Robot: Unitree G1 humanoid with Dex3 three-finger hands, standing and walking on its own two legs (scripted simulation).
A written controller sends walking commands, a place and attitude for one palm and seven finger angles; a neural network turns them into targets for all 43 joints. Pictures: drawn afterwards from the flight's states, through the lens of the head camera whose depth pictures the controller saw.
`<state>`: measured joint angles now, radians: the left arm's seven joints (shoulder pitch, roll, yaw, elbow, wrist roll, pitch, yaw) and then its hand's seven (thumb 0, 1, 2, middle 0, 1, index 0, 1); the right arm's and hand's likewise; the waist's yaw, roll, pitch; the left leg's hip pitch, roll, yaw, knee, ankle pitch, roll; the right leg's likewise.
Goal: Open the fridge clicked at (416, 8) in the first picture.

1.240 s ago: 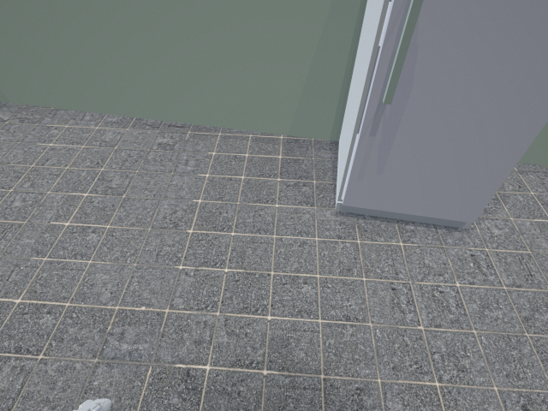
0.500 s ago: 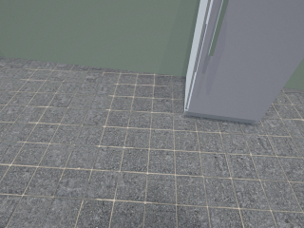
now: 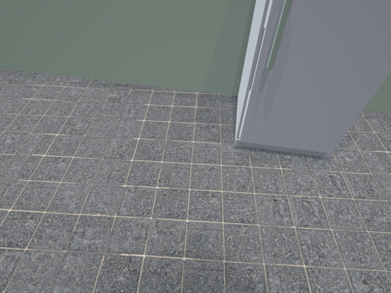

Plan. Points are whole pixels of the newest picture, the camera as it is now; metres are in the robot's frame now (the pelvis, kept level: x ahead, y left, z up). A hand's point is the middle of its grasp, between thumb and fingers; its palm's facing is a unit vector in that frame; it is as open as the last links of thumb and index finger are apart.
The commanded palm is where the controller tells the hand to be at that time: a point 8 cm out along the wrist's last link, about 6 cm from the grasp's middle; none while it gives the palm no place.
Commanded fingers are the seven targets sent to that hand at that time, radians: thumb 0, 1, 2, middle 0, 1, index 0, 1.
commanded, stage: look at it before walking up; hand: left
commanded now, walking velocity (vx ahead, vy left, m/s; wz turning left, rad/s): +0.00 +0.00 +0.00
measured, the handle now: (281, 22) +1.12 -0.30 +0.09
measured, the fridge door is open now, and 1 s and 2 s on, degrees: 0 0 0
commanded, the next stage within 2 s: walk to a spot facing it in 0.20 s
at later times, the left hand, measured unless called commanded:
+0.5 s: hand out of the picture +0.08 +0.24 -0.17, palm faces -0.06 -0.95 -0.31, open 7.4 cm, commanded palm none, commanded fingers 0.00 0.90 0.90 -0.20 -0.30 -0.20 -0.30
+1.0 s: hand out of the picture +0.08 +0.16 -0.17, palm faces -0.26 -0.94 -0.23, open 7.4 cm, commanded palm none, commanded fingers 0.00 0.90 0.90 -0.20 -0.30 -0.20 -0.30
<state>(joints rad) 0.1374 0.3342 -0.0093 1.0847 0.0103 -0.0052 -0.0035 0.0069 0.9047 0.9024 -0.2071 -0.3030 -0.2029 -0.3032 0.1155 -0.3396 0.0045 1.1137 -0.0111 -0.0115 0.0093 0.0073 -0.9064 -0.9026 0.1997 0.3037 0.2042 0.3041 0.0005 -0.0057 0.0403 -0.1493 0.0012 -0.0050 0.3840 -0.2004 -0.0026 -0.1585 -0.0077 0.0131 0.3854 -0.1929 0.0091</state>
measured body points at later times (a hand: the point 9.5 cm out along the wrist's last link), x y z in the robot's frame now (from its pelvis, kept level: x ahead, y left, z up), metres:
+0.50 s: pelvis +0.00 +0.00 -0.01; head +0.02 +0.00 +0.44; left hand +0.08 +0.28 -0.14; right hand +0.09 -0.28 -0.14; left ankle +0.01 +0.12 -0.75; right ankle +0.01 -0.13 -0.74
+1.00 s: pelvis +0.00 -0.02 +0.00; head +0.04 -0.04 +0.44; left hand +0.09 +0.21 -0.15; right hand +0.01 -0.30 -0.15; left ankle +0.02 +0.13 -0.68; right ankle -0.02 -0.11 -0.75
